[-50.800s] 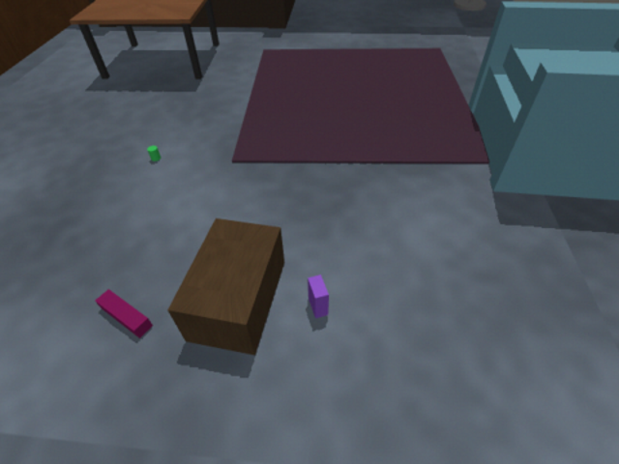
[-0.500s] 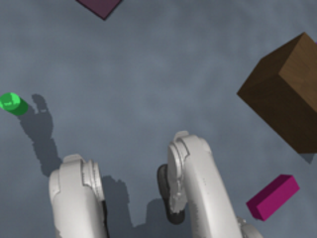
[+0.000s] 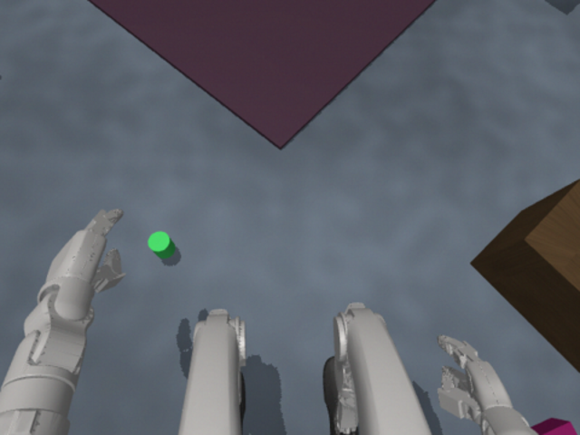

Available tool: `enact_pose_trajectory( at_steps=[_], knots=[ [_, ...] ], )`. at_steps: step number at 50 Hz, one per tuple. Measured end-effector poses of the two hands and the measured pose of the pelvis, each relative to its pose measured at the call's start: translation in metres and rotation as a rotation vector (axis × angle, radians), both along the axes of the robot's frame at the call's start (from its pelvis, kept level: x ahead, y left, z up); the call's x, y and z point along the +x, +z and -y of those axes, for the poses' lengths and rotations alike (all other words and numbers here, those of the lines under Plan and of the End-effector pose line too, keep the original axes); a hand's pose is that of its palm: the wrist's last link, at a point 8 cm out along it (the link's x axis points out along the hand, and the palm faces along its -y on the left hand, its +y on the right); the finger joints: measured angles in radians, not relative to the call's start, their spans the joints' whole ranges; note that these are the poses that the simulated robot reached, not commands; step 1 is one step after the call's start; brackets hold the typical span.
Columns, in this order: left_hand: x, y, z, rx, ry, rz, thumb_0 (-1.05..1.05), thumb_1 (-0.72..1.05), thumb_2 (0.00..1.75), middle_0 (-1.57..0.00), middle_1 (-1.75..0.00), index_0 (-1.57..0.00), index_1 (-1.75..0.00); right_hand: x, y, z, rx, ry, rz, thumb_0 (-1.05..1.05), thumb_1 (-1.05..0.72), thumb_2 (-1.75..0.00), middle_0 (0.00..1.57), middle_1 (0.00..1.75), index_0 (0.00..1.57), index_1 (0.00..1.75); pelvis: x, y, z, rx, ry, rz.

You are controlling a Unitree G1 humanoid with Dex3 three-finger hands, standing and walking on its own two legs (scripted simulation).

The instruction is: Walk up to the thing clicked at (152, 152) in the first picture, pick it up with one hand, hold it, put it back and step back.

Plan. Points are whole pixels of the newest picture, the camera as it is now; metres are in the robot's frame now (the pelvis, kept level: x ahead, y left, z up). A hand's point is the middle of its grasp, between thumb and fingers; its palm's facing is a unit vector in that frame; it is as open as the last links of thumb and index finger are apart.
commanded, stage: home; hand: left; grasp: from above
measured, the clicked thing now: (162, 245) +0.50 +0.30 -0.48
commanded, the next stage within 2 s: none
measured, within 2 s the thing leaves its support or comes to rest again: neither
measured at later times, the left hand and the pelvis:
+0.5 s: hand (98, 332) +0.25 +0.19 +0.09, palm faces +0.10 -0.97 -0.23, open 7.4 cm; pelvis +0.06 -0.01 +0.17, yaw +3 degrees
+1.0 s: hand (69, 384) +0.22 +0.18 +0.15, palm faces +0.13 -0.97 -0.19, open 7.4 cm; pelvis +0.07 -0.01 +0.20, yaw +5 degrees
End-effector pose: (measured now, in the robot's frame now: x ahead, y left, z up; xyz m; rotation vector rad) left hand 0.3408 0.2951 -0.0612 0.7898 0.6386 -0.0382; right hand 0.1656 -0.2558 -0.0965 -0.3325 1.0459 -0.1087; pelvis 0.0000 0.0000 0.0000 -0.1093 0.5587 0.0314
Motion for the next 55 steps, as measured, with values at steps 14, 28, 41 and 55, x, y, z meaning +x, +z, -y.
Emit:
enact_pose_trajectory(
  at_steps=[14, 28, 41, 55],
  knots=[
    [-0.076, 0.099, 0.036, -0.321, 0.328, -0.078, 0.01, 0.89, 0.89, -0.21, -0.30, -0.20, -0.30, 0.051, 0.120, -0.024, 0.044, 0.012, 0.254, 0.00, -0.90, -0.90, 0.20, 0.30, 0.21, 0.30, 0.023, 0.101, 0.007, 0.033, 0.023, 0.145],
    [-0.113, 0.204, 0.061, -0.493, 0.480, -0.095, 0.01, 0.90, 0.89, -0.21, -0.29, -0.20, -0.29, 0.050, 0.208, -0.020, 0.011, -0.057, 0.341, 0.01, -0.90, -0.90, 0.20, 0.30, 0.21, 0.30, 0.064, 0.182, 0.009, 0.056, 0.040, 0.289],
    [-0.141, 0.244, 0.068, -0.509, 0.483, -0.080, 0.01, 0.90, 0.89, -0.20, -0.29, -0.20, -0.29, 0.081, 0.247, -0.020, 0.012, -0.024, 0.494, 0.01, -0.90, -0.90, 0.20, 0.30, 0.21, 0.30, 0.076, 0.204, 0.009, 0.073, 0.051, 0.364],
    [-0.143, 0.241, 0.069, -0.515, 0.483, -0.076, 0.01, 0.90, 0.89, -0.20, -0.30, -0.20, -0.29, 0.084, 0.248, -0.022, 0.011, 0.016, 0.498, 0.01, -0.90, -0.90, 0.20, 0.30, 0.21, 0.30, 0.074, 0.204, 0.012, 0.076, 0.056, 0.380]
  ],
)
